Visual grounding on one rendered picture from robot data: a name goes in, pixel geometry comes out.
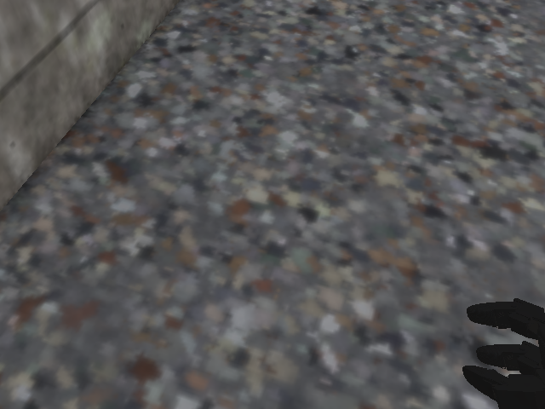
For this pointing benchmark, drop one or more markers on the right robot hand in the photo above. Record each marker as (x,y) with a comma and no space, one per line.
(517,391)

